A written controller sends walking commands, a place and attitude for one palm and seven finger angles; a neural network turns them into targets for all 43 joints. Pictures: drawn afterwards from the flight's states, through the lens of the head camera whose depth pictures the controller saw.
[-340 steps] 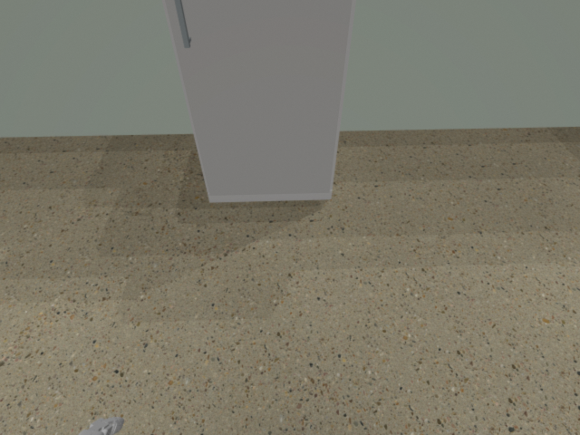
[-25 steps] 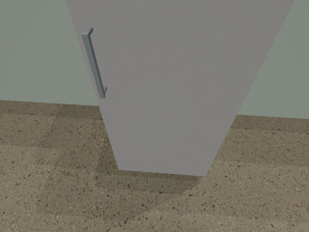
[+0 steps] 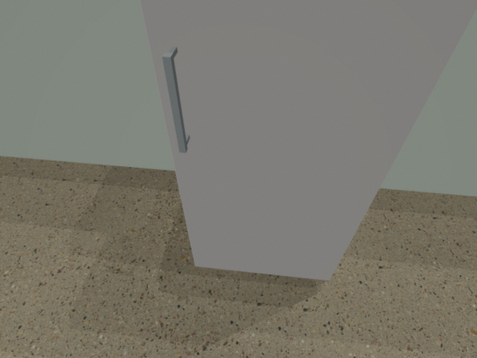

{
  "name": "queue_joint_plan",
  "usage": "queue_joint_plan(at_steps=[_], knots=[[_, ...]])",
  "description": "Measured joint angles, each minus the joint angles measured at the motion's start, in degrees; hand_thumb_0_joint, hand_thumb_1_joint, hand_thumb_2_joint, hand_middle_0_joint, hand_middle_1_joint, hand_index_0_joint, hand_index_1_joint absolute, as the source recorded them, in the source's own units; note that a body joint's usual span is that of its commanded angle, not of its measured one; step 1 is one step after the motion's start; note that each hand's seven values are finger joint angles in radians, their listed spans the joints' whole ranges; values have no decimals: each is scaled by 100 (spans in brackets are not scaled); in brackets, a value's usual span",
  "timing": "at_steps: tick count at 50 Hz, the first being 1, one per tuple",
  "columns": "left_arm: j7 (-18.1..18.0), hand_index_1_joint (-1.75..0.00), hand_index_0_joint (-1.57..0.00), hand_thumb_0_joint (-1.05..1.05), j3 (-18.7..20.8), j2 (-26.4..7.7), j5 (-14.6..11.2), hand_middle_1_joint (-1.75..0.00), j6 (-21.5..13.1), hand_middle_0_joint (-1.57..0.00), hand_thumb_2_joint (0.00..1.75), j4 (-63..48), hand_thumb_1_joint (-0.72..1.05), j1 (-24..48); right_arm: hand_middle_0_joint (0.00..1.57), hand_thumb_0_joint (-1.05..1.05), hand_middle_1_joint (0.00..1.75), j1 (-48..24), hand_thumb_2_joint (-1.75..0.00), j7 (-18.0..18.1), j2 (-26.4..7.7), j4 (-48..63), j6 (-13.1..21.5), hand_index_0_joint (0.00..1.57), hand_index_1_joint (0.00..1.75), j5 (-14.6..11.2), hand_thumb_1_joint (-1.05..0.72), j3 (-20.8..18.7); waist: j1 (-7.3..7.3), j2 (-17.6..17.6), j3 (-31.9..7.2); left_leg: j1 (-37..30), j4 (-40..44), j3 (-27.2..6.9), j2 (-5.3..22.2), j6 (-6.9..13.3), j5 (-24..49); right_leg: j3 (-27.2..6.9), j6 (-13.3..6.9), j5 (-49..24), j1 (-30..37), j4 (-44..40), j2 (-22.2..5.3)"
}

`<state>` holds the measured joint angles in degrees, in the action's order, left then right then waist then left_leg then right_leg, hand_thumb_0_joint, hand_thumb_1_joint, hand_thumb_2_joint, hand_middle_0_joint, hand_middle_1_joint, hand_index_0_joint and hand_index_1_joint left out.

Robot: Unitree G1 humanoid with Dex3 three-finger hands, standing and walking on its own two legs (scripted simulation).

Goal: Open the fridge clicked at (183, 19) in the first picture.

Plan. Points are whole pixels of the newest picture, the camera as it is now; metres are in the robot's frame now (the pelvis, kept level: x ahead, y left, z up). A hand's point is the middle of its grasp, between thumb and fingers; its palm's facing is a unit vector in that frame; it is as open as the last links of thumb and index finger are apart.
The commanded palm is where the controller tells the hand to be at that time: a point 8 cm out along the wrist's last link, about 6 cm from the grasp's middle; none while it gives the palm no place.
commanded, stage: look again from close up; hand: left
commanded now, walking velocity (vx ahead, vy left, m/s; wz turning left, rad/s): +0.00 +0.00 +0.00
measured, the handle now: (178, 104) +0.58 +0.17 +0.14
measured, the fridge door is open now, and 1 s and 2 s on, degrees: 0 0 0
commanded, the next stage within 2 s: none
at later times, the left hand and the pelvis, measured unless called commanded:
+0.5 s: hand out of the picture +0.00 +0.15 -0.17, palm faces +0.03 -0.98 -0.17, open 7.3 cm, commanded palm none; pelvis +0.00 -0.02 +0.00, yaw +0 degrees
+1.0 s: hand out of the picture -0.02 +0.13 -0.18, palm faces +0.06 -0.99 -0.15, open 7.3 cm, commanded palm none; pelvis -0.01 -0.03 +0.00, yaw +0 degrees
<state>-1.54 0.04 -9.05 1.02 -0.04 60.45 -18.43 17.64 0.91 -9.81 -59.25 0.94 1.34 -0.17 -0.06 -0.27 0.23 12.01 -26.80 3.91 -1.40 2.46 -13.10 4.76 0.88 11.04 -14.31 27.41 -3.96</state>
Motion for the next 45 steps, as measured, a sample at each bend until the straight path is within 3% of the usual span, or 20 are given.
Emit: queue_joint_plan(at_steps=[45], knots=[[-13,-30,-20,1,21,216,-31,-29,-25,-20,90,142,91,-92,20,1,30,159,-89,14,325,-449,-74,20,30,-19,-91,25,3,83,99,43,58,-131,206,-218,114,139,-211,-101,22,-148,209]])
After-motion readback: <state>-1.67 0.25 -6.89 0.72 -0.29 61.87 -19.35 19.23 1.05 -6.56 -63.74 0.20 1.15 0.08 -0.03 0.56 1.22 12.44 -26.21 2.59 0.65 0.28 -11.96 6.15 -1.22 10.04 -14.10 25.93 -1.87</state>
